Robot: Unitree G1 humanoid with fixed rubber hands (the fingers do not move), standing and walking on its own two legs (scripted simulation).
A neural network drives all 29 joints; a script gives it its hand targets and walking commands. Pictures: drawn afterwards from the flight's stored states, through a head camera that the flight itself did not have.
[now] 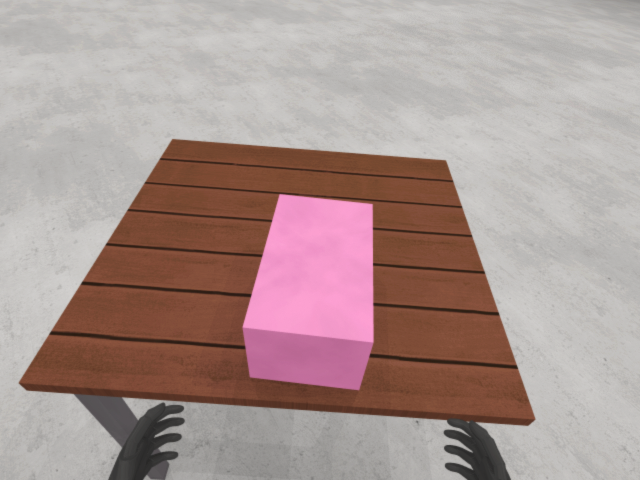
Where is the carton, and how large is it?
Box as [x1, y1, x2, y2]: [242, 194, 373, 389]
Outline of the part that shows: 280,194 242,327 249,374 251,377 358,389 373,342 372,204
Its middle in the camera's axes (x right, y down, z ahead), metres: -0.01 +0.07 +0.68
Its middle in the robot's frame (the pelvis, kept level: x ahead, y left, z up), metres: +0.46 +0.05 -0.05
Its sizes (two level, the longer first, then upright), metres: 0.300 0.179 0.147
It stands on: a table, 0.66 m high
